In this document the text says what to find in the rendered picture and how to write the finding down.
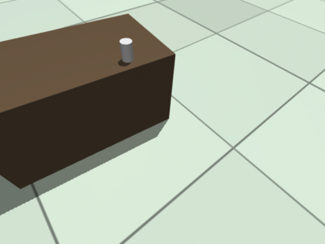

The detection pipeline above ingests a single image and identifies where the can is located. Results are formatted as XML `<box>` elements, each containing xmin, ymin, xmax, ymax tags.
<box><xmin>119</xmin><ymin>38</ymin><xmax>134</xmax><ymax>63</ymax></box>

